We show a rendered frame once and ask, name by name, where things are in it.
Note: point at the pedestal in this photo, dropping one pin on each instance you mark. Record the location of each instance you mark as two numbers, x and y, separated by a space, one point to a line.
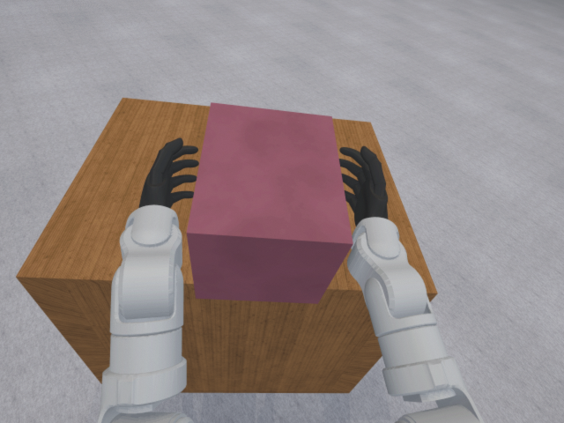
230 346

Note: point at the right robot forearm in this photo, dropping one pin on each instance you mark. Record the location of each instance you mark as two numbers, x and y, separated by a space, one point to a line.
417 366

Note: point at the robot left hand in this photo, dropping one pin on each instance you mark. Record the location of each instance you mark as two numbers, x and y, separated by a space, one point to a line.
159 182

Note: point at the robot right upper arm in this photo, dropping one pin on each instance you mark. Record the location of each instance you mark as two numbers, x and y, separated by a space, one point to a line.
454 413

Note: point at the left robot forearm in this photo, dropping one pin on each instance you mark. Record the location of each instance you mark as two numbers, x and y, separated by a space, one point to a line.
146 316

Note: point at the robot right hand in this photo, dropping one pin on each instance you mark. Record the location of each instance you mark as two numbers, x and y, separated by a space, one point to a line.
370 199

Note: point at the carton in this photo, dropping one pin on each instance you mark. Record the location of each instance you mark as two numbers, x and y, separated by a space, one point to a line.
268 220

